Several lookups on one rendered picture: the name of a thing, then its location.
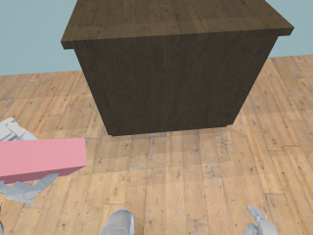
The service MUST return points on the robot left hand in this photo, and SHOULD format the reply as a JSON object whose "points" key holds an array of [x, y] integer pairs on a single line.
{"points": [[21, 191]]}

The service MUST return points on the sponge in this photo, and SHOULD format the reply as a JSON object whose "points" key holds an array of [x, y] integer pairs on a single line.
{"points": [[27, 160]]}

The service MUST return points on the table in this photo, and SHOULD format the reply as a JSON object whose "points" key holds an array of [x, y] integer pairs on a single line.
{"points": [[157, 66]]}

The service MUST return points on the robot right hand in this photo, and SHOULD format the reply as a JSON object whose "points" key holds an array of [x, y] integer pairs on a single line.
{"points": [[265, 226]]}

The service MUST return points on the robot left thigh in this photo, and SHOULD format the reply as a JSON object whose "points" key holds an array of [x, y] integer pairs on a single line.
{"points": [[120, 223]]}

